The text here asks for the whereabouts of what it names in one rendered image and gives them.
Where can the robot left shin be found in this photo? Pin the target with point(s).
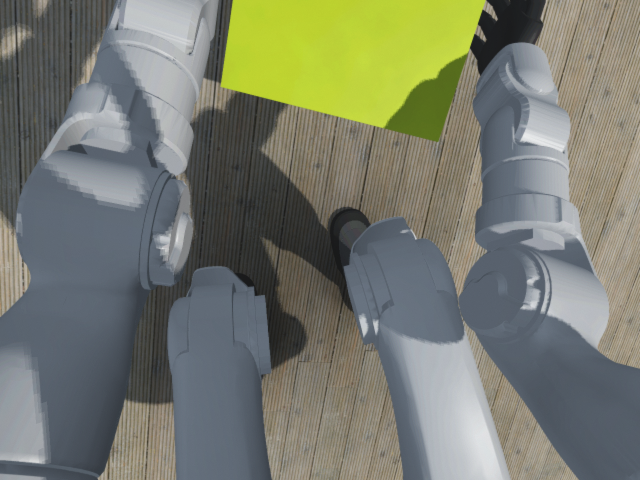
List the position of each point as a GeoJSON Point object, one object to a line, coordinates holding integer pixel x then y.
{"type": "Point", "coordinates": [178, 323]}

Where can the left robot upper arm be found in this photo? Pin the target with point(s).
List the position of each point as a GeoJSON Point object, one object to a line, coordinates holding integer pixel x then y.
{"type": "Point", "coordinates": [97, 235]}

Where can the right robot upper arm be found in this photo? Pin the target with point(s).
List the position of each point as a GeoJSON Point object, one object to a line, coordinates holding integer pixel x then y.
{"type": "Point", "coordinates": [540, 320]}

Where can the robot right forearm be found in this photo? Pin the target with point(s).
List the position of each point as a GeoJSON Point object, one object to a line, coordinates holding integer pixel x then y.
{"type": "Point", "coordinates": [525, 166]}

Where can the robot right shin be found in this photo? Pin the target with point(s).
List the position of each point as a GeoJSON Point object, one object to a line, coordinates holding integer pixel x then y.
{"type": "Point", "coordinates": [434, 258]}

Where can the robot shin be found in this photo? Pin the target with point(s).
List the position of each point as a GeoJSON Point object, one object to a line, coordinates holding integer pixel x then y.
{"type": "Point", "coordinates": [434, 258]}
{"type": "Point", "coordinates": [178, 323]}

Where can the robot left forearm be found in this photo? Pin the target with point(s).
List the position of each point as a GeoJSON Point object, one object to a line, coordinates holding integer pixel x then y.
{"type": "Point", "coordinates": [138, 104]}

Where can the carton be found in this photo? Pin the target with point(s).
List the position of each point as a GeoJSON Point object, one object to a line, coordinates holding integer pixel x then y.
{"type": "Point", "coordinates": [394, 64]}

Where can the right robot hand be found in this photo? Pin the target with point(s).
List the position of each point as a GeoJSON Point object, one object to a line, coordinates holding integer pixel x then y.
{"type": "Point", "coordinates": [518, 21]}

